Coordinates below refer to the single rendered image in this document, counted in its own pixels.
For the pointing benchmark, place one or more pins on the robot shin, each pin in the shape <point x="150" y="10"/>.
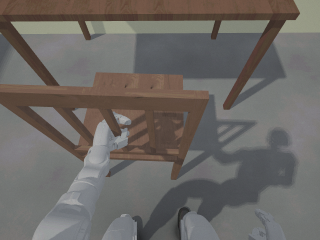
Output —
<point x="191" y="212"/>
<point x="125" y="215"/>

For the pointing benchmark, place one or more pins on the table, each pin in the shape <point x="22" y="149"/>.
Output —
<point x="277" y="11"/>

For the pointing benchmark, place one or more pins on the robot left upper arm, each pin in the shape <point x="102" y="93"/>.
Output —
<point x="64" y="226"/>

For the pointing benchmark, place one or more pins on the left robot forearm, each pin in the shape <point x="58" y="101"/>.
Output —
<point x="85" y="190"/>

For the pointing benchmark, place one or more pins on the right robot shin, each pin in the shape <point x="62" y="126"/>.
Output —
<point x="191" y="212"/>

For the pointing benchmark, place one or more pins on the right robot hand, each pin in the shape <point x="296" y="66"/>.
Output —
<point x="273" y="230"/>

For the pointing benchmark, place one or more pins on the left robot shin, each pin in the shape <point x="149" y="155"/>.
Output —
<point x="125" y="215"/>

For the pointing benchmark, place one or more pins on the left robot hand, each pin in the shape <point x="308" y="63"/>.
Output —
<point x="104" y="136"/>

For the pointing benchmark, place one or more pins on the chair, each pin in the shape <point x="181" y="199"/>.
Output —
<point x="155" y="104"/>

